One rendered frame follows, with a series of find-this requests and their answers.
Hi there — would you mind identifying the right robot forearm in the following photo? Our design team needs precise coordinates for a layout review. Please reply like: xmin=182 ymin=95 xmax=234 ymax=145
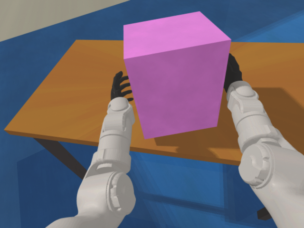
xmin=227 ymin=81 xmax=297 ymax=154

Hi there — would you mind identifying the table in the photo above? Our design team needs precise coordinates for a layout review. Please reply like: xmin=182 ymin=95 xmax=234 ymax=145
xmin=4 ymin=40 xmax=304 ymax=220

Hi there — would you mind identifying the left robot forearm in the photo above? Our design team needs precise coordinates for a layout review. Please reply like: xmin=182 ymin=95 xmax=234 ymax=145
xmin=83 ymin=97 xmax=135 ymax=180

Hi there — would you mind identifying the robot right upper arm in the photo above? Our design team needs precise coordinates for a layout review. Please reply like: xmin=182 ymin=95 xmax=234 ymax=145
xmin=238 ymin=142 xmax=304 ymax=228

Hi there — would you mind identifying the robot left upper arm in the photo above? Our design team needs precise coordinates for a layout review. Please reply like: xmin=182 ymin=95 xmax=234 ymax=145
xmin=46 ymin=171 xmax=136 ymax=228

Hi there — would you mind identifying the carton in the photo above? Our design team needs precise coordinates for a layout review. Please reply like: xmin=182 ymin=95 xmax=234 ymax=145
xmin=123 ymin=11 xmax=231 ymax=139

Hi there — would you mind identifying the right robot hand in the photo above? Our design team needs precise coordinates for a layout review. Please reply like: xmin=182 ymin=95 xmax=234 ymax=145
xmin=223 ymin=53 xmax=243 ymax=93

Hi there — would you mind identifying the left robot hand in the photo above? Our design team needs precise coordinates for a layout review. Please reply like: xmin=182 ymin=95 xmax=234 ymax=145
xmin=111 ymin=71 xmax=133 ymax=101

